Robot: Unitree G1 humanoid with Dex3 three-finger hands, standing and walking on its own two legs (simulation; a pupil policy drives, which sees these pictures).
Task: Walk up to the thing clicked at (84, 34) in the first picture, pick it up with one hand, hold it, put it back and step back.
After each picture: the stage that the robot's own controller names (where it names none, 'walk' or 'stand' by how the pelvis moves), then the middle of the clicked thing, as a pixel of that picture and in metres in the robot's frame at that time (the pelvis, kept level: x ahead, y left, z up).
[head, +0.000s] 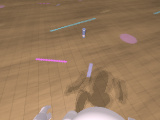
stand; (83, 33) +1.94 +0.20 -0.65
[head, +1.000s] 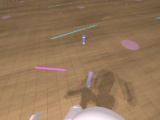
walk; (83, 40) +1.82 +0.31 -0.65
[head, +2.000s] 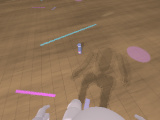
walk; (79, 49) +1.24 +0.28 -0.65
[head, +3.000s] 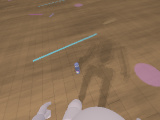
walk; (77, 68) +0.80 +0.26 -0.65
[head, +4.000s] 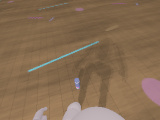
walk; (77, 84) +0.55 +0.21 -0.65
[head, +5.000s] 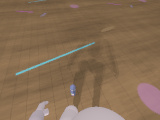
stand; (73, 90) +0.42 +0.18 -0.63
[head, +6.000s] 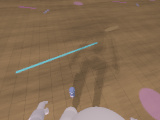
stand; (72, 92) +0.37 +0.17 -0.64
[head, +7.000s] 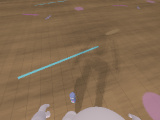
stand; (72, 98) +0.34 +0.18 -0.66
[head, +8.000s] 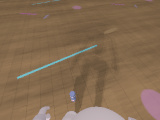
stand; (73, 96) +0.35 +0.18 -0.66
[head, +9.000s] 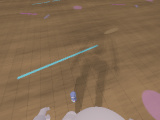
stand; (73, 97) +0.34 +0.17 -0.66
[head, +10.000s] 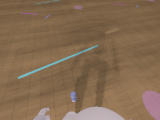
stand; (73, 97) +0.34 +0.17 -0.66
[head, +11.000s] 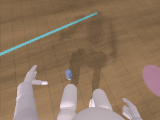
go down; (69, 75) +0.38 +0.18 -0.48
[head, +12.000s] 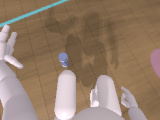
go down; (64, 61) +0.42 +0.23 -0.28
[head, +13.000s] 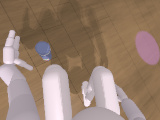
close in; (45, 53) +0.40 +0.27 -0.18
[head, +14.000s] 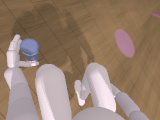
close; (31, 53) +0.39 +0.28 -0.15
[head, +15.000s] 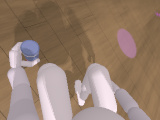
lift; (31, 54) +0.38 +0.29 -0.15
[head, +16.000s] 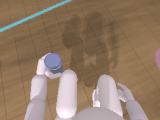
lift; (56, 67) +0.31 +0.23 -0.02
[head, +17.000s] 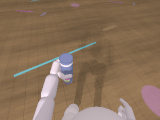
hold; (67, 70) +0.32 +0.15 +0.07
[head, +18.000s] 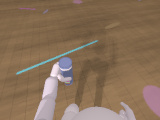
hold; (67, 73) +0.31 +0.16 +0.04
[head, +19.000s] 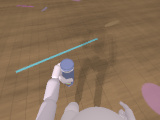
crouch; (68, 74) +0.30 +0.15 +0.03
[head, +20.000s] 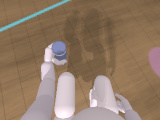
crouch; (60, 55) +0.41 +0.20 -0.06
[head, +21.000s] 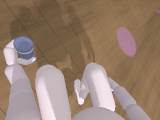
lower; (26, 53) +0.39 +0.30 -0.17
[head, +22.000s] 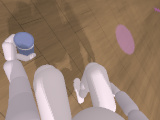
lower; (26, 49) +0.40 +0.30 -0.16
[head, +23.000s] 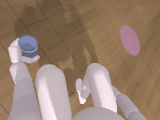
lower; (30, 52) +0.39 +0.29 -0.16
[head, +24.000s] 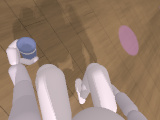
lower; (29, 53) +0.38 +0.29 -0.16
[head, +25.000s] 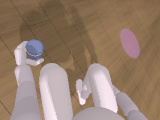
loosen; (35, 54) +0.37 +0.28 -0.16
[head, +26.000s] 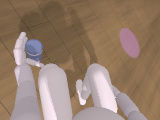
withdraw; (34, 54) +0.38 +0.28 -0.16
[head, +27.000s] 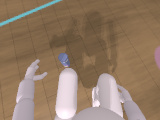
walk; (65, 61) +0.41 +0.24 -0.26
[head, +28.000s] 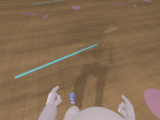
stand; (72, 98) +0.34 +0.16 -0.59
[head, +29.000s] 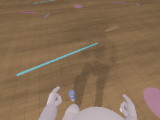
stand; (72, 95) +0.35 +0.18 -0.60
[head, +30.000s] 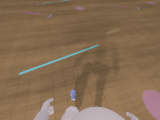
stand; (73, 95) +0.37 +0.17 -0.63
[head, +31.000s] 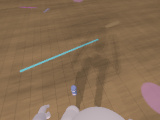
walk; (74, 90) +0.38 +0.17 -0.65
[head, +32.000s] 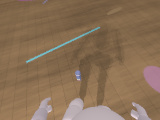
walk; (78, 76) +0.52 +0.17 -0.63
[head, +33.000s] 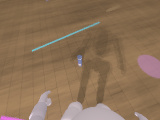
walk; (79, 61) +0.79 +0.18 -0.63
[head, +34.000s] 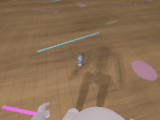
stand; (80, 61) +0.98 +0.18 -0.64
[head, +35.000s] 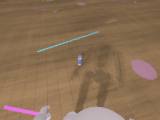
stand; (79, 61) +0.98 +0.18 -0.66
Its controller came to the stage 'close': yes
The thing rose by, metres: 0.67
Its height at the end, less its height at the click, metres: +0.00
